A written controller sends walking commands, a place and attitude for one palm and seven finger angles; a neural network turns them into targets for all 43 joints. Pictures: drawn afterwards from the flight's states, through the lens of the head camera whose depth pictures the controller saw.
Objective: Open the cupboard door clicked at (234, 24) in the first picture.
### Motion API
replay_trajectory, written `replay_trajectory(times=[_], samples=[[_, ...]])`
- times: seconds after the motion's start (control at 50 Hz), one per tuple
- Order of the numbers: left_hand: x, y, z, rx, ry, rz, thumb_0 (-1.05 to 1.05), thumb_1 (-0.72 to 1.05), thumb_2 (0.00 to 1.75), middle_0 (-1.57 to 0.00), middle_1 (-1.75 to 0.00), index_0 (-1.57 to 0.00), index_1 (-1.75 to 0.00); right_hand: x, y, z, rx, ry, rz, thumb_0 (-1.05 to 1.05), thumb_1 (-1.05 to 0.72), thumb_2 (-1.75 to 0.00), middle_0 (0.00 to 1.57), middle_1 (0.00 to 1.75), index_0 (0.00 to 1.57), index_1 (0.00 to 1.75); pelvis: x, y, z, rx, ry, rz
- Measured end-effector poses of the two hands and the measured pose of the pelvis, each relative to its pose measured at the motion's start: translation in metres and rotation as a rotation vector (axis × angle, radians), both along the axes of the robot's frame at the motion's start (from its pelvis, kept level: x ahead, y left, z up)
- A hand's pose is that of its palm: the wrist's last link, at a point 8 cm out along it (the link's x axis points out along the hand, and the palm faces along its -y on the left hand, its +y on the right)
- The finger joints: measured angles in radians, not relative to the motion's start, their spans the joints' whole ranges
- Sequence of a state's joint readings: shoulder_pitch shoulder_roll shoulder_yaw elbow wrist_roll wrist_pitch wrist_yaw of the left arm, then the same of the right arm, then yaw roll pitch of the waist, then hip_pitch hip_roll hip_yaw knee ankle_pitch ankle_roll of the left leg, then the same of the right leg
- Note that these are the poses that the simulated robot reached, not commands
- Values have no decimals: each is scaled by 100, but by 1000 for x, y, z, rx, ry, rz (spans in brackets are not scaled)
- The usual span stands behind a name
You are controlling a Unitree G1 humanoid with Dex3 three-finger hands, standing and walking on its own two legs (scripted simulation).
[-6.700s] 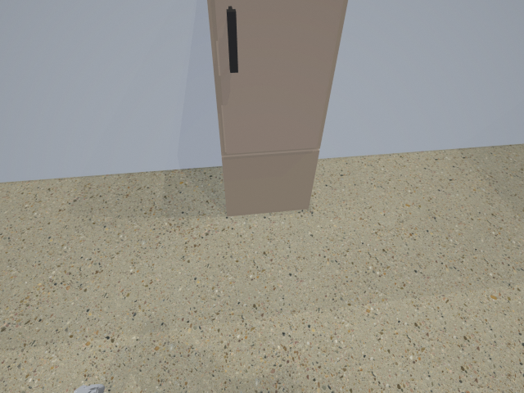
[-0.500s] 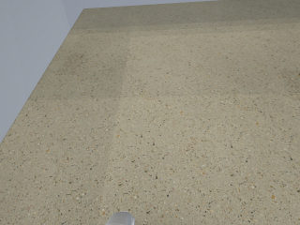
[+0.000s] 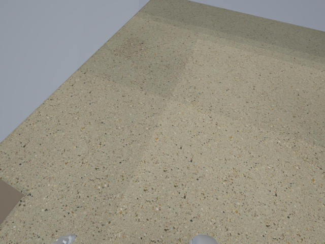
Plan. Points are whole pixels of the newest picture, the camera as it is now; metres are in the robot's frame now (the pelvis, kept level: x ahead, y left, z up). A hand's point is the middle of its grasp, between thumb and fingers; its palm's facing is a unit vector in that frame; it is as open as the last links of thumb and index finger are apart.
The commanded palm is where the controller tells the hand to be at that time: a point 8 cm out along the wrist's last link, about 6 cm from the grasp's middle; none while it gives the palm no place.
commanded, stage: turn to face it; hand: left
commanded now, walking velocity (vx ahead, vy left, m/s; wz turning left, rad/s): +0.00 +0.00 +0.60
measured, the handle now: out of the picture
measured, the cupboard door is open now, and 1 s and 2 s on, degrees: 0 0 0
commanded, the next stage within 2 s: take the last steps up to it in 1.96 s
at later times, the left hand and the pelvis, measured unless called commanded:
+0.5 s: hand out of the picture +0.05 +0.16 -0.14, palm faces +0.30 -0.91 -0.28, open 7.4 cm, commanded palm none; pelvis +0.01 -0.05 +0.00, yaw +19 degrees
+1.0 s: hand out of the picture -0.07 +0.24 -0.17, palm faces +0.60 -0.77 -0.24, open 7.4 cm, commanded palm none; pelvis -0.01 +0.01 +0.00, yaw +35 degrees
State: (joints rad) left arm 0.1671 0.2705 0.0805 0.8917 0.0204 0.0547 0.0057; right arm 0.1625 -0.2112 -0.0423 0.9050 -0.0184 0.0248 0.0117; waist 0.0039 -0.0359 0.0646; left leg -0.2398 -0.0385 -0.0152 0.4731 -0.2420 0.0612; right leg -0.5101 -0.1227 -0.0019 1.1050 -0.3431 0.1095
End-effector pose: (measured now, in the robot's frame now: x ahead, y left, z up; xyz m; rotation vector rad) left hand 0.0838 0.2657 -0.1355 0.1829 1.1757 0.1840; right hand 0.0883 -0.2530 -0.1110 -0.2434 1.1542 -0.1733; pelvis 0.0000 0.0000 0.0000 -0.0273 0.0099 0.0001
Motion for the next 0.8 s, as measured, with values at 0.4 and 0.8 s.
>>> replay_trajectory(times=[0.4, 0.8], samples=[[-15, -61, 35, 75, -107, 153, 0, 90, 90, -20, -30, -20, -30, 2, -51, -42, 78, 173, 119, 0, -91, -90, 20, 29, 19, 30, 11, -53, -2, 63, -2, 262], [-209, -23, -26, -33, 180, 562, 1, 90, 90, -20, -30, -20, -30, 140, 81, -7, -10, -67, 560, 0, -91, -90, 19, 29, 19, 30, -7, -2, -18, 23, 0, 506]])
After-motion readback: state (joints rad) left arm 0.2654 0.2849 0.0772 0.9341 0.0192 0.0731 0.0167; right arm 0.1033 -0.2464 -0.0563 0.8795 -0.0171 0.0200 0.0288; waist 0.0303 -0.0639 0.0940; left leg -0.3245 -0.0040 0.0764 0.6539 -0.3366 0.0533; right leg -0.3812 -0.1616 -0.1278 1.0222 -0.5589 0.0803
